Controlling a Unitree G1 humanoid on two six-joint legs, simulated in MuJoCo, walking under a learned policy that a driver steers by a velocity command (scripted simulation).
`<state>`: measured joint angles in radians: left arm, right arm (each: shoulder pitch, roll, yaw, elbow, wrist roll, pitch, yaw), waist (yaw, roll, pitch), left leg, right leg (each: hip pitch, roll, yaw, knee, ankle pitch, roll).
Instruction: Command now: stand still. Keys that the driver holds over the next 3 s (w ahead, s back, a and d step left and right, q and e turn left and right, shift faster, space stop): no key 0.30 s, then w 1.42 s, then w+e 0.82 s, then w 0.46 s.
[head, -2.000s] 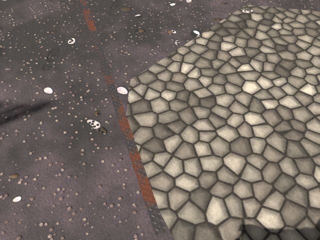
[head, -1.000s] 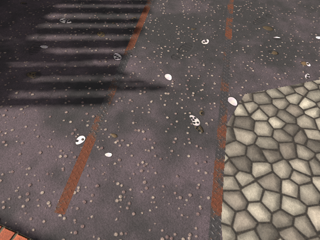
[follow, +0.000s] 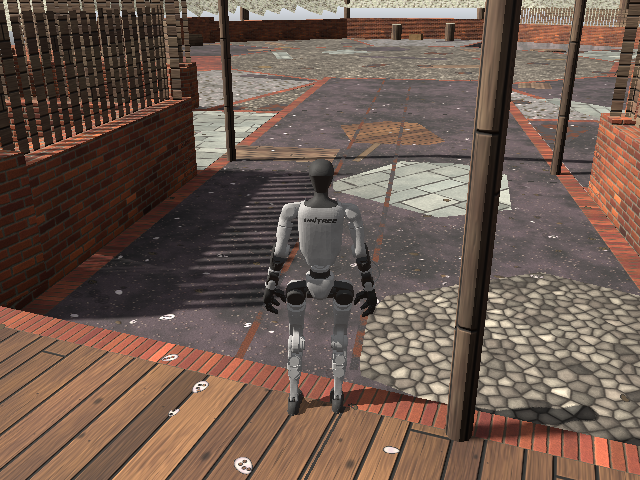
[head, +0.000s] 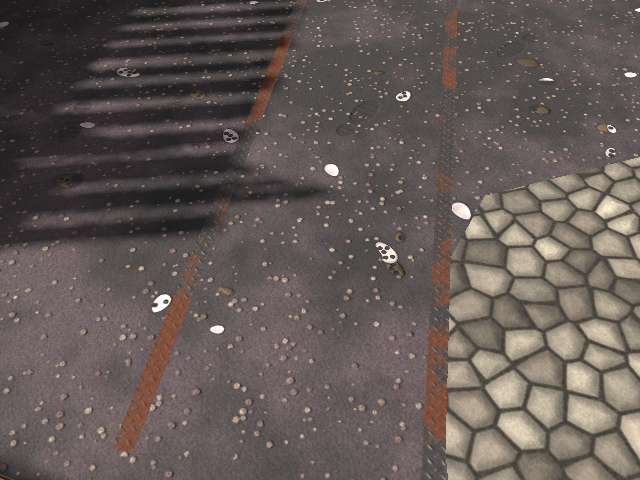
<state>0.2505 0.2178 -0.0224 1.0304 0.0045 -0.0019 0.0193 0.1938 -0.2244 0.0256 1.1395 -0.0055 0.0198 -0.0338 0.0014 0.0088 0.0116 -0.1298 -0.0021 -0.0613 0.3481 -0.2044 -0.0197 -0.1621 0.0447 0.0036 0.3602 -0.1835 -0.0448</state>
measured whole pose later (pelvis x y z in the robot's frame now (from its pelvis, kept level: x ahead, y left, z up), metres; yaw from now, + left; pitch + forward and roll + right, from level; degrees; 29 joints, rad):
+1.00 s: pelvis +0.23 +0.01 -0.04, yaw -1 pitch +2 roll +3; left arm 0.02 0.25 0.06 0.87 0.03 -0.05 -0.07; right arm 0.53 -0.17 -0.03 1.13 -0.04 -0.13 -0.04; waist -0.09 -0.04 0.03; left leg 0.13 -0.08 0.02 0.36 -0.53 0.04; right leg -0.60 -0.09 0.01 0.54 0.30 -0.05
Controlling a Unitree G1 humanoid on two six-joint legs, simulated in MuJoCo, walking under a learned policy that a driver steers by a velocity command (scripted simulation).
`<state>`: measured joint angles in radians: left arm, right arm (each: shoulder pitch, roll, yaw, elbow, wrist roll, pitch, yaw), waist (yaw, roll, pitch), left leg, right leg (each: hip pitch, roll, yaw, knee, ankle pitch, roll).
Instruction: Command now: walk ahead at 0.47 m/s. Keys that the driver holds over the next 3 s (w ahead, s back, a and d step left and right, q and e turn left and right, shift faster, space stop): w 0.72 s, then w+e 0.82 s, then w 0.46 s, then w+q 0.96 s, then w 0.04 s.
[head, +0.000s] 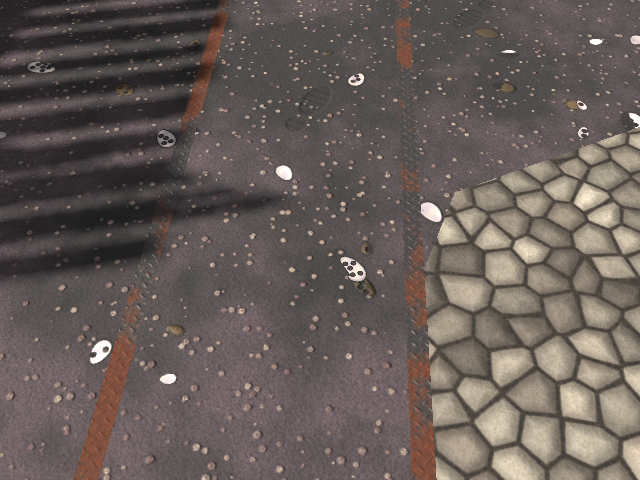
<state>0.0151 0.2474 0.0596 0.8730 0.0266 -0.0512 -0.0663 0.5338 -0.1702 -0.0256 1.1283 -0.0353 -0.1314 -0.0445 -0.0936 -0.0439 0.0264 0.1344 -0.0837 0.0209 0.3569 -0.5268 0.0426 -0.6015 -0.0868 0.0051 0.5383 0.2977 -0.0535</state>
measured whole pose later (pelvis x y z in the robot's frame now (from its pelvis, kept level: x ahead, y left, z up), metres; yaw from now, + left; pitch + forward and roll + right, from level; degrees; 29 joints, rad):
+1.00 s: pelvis +0.60 -0.02 -0.11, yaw -6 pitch +0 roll +1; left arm 0.13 0.19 0.05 0.94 0.03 -0.02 -0.04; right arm 0.42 -0.17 -0.04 1.06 -0.02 -0.11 -0.02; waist -0.02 -0.03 0.05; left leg 0.07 -0.06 0.20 0.22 -0.30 0.06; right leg -0.61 -0.06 -0.06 0.70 -0.02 -0.07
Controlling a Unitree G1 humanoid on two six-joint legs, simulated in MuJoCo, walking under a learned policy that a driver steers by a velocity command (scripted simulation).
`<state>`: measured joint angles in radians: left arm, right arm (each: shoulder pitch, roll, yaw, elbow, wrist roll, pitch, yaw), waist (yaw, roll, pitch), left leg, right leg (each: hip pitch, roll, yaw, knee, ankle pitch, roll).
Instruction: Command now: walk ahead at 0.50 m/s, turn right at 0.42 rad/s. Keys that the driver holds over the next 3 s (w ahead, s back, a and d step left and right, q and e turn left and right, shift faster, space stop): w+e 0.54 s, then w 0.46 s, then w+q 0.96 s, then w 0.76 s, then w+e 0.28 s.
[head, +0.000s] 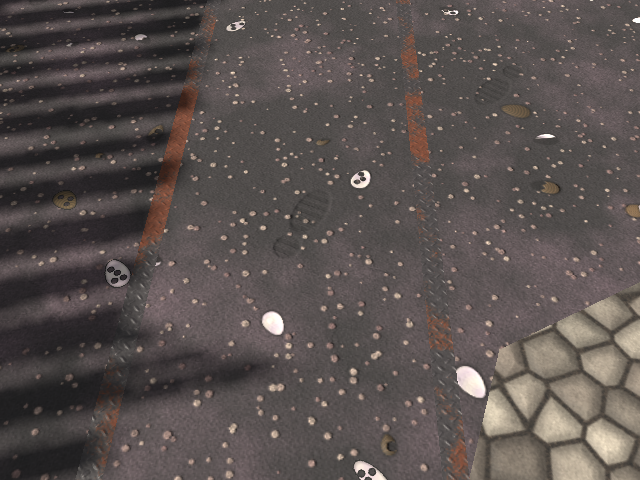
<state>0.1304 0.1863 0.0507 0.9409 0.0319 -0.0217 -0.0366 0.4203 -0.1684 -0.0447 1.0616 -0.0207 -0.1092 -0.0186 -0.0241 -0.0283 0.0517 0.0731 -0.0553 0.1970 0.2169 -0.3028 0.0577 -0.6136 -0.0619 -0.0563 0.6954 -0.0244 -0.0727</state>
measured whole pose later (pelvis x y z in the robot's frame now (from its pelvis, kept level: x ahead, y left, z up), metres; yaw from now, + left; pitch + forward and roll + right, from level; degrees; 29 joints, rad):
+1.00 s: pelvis +0.54 -0.09 +0.01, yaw -24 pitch +1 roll +1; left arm 0.16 0.25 0.04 0.83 0.04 -0.03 -0.04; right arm 0.42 -0.22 -0.05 0.94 -0.01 -0.09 0.02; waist -0.04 -0.05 0.02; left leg -0.08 -0.06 0.05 0.24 -0.18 0.07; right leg -0.60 -0.07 0.02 0.88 -0.16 -0.02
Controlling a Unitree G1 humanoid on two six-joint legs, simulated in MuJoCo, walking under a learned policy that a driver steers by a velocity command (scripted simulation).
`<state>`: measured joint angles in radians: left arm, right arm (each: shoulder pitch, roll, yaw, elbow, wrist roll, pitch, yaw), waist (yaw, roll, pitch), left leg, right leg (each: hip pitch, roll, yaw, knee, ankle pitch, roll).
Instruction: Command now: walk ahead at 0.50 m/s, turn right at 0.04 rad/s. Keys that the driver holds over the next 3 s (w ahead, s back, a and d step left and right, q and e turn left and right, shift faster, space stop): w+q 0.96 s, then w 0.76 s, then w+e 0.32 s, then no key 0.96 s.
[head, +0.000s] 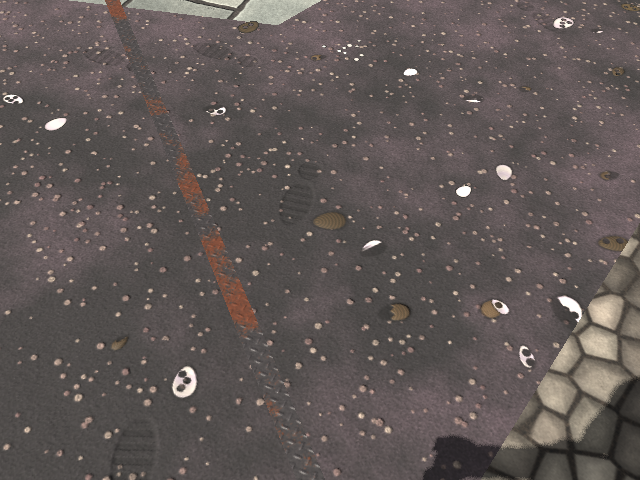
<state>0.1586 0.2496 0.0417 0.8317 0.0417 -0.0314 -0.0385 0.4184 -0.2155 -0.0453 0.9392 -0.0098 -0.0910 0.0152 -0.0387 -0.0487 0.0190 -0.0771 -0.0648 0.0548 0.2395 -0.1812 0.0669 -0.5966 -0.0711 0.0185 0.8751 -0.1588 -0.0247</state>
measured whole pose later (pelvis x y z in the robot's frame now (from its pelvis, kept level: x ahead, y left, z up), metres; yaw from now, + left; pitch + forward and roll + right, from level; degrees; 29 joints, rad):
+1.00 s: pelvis +0.47 +0.09 +0.00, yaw +31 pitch +1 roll +0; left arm 0.15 0.26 0.04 0.76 0.05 -0.03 -0.01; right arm 0.34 -0.27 -0.07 0.85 0.00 -0.04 0.01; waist -0.03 -0.03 0.05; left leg -0.15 -0.15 -0.03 0.33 -0.19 0.14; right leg -0.63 -0.13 0.03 1.01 -0.23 0.05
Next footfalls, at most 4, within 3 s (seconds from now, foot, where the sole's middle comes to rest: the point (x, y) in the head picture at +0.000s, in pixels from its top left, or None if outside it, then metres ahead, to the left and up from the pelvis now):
0.20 right None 0.25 -0.12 -0.79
0.74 left None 0.47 0.14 -0.79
1.28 right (243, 339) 0.83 0.16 -0.79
1.82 left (114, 300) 0.95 0.48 -0.79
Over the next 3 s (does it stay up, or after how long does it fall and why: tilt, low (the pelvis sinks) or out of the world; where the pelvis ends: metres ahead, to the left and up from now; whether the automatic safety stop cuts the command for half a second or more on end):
stays up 1.10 0.48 0.00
